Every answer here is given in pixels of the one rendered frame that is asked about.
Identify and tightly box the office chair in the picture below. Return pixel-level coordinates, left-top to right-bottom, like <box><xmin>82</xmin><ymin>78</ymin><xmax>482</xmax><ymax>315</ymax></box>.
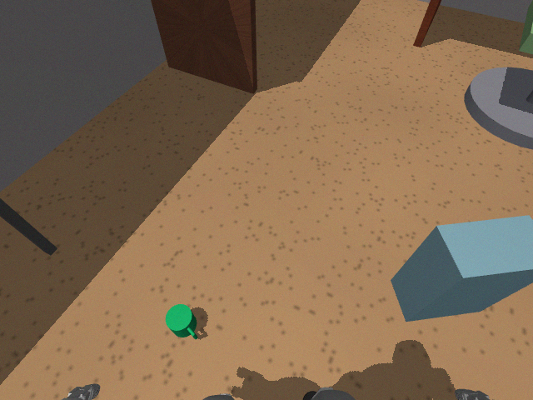
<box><xmin>464</xmin><ymin>1</ymin><xmax>533</xmax><ymax>150</ymax></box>

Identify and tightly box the left robot hand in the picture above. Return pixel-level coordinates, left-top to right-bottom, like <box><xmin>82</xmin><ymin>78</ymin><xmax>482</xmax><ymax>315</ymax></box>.
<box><xmin>62</xmin><ymin>384</ymin><xmax>100</xmax><ymax>400</ymax></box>

